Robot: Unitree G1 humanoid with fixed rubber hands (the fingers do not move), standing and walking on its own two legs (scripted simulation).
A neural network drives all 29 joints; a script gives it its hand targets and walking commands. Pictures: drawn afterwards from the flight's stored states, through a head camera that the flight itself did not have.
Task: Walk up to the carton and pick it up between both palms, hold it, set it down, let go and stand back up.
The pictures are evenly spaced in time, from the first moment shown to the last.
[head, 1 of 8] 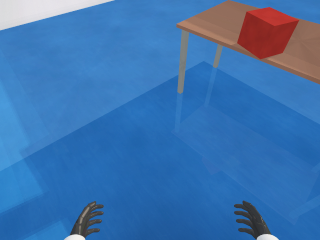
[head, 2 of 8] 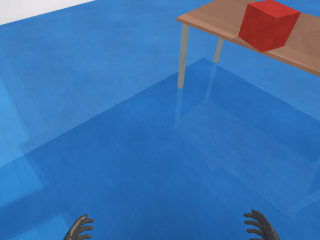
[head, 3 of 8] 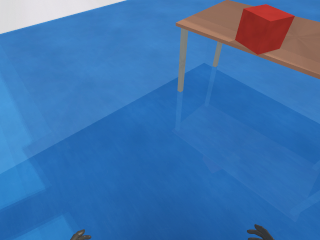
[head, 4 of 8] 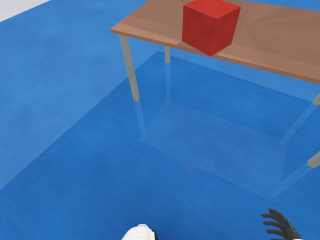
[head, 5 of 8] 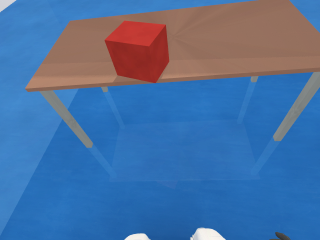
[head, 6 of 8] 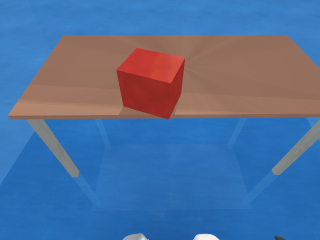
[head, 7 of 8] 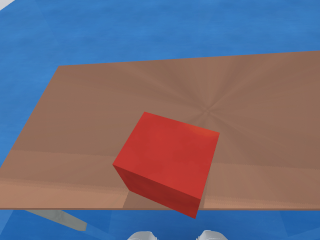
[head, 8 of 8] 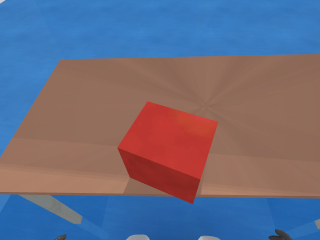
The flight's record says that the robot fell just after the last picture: no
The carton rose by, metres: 0.00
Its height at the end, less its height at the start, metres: +0.00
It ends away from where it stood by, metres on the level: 0.00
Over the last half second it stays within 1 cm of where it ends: yes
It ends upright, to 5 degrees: yes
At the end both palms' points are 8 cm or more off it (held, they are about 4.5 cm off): yes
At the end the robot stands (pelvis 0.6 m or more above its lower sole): yes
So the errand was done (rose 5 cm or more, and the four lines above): no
